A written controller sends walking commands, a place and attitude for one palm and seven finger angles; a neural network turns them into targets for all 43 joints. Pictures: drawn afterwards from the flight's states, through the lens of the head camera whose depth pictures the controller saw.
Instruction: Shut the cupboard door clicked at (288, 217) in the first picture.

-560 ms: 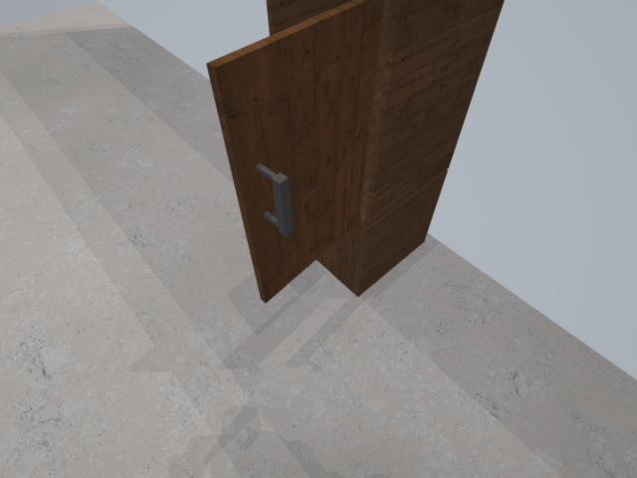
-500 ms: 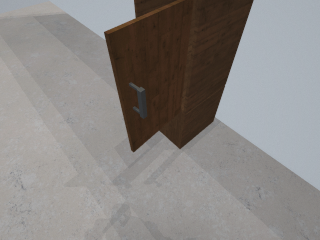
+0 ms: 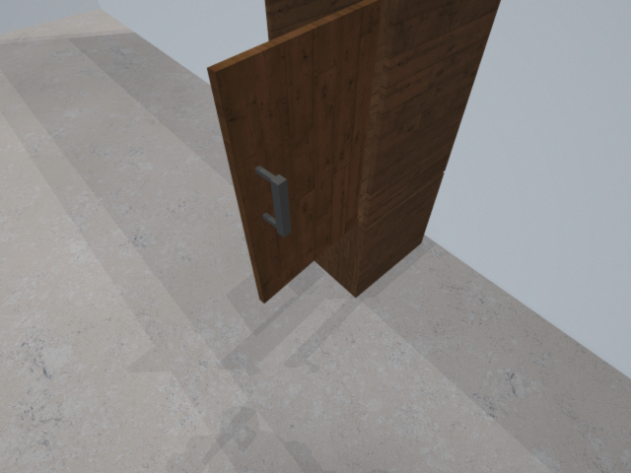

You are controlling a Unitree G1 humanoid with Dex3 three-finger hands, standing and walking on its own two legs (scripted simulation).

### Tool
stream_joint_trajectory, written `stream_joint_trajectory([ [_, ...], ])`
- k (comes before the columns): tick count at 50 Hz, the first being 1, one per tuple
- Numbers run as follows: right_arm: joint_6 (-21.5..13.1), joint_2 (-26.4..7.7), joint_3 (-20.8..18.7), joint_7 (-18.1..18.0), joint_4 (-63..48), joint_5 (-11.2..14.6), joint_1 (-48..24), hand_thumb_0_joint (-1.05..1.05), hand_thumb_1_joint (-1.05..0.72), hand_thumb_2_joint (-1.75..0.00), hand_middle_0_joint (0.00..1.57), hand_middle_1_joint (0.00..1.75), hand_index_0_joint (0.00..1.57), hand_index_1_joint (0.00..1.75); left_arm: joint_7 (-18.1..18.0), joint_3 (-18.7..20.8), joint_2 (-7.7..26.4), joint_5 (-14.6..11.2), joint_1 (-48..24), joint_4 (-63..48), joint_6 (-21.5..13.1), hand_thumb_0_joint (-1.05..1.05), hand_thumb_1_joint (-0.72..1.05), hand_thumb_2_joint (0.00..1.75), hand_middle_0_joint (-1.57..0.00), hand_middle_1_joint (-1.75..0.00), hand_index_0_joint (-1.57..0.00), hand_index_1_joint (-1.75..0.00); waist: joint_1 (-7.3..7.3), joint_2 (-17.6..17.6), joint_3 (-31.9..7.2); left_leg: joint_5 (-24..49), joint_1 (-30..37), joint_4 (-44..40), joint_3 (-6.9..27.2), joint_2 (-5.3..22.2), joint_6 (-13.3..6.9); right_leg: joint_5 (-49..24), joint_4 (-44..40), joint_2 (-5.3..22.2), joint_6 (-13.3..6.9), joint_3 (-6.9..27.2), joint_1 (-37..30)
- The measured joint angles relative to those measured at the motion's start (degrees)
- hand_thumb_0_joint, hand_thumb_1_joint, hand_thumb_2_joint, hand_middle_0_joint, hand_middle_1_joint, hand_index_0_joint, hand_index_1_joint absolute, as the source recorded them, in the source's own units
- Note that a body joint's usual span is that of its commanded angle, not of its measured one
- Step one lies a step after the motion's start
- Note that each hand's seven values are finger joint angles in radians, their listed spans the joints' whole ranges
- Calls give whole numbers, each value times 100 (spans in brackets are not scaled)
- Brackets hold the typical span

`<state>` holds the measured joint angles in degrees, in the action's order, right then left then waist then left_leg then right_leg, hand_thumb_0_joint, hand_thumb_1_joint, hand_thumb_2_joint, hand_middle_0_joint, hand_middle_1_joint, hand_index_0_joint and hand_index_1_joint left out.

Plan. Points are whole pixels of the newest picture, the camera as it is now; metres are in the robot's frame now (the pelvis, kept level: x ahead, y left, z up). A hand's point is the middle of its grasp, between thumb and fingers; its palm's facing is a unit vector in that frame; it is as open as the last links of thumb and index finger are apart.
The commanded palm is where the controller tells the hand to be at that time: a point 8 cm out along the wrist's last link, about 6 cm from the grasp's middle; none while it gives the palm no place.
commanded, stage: look at it before walking up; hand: left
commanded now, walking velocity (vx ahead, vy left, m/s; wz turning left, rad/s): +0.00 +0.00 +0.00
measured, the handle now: (273, 202) +0.56 +0.11 -0.01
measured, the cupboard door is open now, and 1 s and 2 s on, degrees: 95 95 95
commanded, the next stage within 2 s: walk to a spot facing it in 0.28 s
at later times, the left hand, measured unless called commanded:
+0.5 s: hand out of the picture +0.07 +0.23 -0.16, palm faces -0.03 -0.94 -0.33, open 7.4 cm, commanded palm none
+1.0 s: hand out of the picture +0.04 +0.15 -0.17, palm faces -0.23 -0.93 -0.28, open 7.4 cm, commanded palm none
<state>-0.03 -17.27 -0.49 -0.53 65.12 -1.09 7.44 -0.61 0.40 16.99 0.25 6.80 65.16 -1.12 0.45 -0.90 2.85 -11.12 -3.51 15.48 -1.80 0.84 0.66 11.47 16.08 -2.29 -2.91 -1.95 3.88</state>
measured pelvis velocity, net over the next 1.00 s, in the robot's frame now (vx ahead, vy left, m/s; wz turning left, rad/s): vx -0.04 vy -0.04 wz -0.30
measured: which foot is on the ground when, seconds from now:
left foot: down 0.00-0.80, up 0.82-1.00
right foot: down 0.00-1.00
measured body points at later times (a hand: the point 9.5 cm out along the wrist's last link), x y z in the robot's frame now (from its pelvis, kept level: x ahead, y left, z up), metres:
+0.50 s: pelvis -0.01 +0.00 +0.00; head +0.02 -0.01 +0.45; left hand +0.07 +0.28 -0.14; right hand +0.05 -0.29 -0.15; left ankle -0.03 +0.12 -0.75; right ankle -0.03 -0.08 -0.75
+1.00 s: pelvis -0.04 -0.04 -0.01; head +0.02 -0.07 +0.43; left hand +0.06 +0.20 -0.15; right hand -0.02 -0.30 -0.17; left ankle -0.03 +0.13 -0.68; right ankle -0.04 -0.11 -0.75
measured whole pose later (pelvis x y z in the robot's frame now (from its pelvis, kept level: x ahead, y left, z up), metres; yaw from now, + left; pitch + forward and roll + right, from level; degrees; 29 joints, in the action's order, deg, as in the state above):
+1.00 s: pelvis -0.04 -0.04 -0.01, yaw -17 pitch +1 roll +3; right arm 3.1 -12.5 -3.7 -1.7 55.1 -0.6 5.8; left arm -0.7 3.8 11.0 1.2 14.0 55.1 2.5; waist -1.5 0.6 7.4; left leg -26.4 -24.4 56.7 -0.5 1.5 3.6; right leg 13.0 29.1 -4.8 -4.7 7.2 16.6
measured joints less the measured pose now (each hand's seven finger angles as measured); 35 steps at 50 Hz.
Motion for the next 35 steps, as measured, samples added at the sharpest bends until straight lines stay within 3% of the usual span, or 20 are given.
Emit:
stream_joint_trajectory([
  [24,38,-35,-26,-25,-43,-8,-17,0,-91,-90,20,30,20,30,-13,25,22,-4,15,-66,40,1,90,90,-21,-30,-20,-30,-26,-10,32,-37,-73,121,-83,85,44,-42,41,-80,-36,80,76],
  [32,169,290,-142,-122,-479,-21,98,0,-91,-90,20,30,20,30,17,157,-194,35,276,-406,369,1,90,90,-20,-30,-20,-30,-63,48,104,-479,-439,925,-541,241,55,292,1030,-225,-53,506,709],
  [35,170,410,-179,-123,-616,-58,203,0,-91,-90,20,30,20,30,86,210,-263,51,298,-599,485,1,90,90,-20,-30,-20,-30,-86,148,221,-584,-548,1154,-752,230,37,784,2051,-154,42,506,1215],
])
